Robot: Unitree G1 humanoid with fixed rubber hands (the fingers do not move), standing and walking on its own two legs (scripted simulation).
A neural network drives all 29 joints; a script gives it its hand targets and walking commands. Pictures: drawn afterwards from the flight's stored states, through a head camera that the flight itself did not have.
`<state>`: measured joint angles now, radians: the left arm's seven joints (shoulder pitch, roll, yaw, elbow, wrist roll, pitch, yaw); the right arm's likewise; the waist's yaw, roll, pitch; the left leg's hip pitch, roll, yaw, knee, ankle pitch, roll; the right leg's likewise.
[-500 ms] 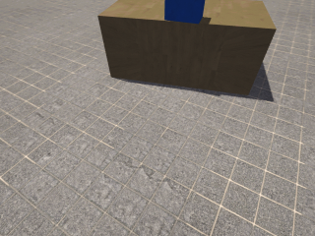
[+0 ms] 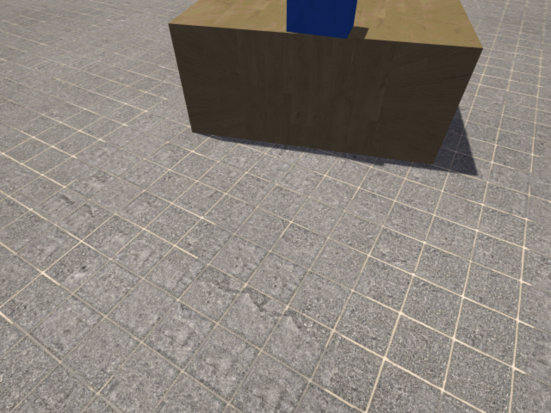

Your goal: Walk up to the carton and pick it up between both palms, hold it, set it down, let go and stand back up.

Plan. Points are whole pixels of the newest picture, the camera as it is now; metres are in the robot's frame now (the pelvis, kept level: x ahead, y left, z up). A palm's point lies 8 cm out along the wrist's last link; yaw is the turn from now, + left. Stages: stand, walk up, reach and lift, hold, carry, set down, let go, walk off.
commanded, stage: stand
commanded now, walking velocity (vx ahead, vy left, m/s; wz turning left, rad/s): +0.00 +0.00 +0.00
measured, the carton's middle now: (322, 4) +1.83 -0.16 -0.01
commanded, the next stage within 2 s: none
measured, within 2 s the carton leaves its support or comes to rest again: neither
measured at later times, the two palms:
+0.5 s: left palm out of the picture -0.03 +0.20 -0.15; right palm out of the picture -0.03 -0.20 -0.15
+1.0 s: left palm out of the picture -0.03 +0.20 -0.15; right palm out of the picture -0.02 -0.21 -0.15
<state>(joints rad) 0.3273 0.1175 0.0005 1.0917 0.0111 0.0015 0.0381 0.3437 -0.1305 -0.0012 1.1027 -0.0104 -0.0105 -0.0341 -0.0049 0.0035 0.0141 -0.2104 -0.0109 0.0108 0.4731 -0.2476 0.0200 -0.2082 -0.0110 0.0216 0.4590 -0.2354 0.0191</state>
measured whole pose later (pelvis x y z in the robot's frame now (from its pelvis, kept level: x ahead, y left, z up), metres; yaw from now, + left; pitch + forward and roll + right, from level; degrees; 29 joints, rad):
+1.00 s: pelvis +0.01 +0.00 +0.00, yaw +0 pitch -1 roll +0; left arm 0.35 0.11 0.00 1.15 0.01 -0.01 0.05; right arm 0.33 -0.12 0.00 1.14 -0.01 -0.02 -0.04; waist 0.00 0.00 0.01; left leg -0.19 -0.01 0.01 0.45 -0.25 0.02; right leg -0.19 -0.01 0.02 0.44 -0.24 0.02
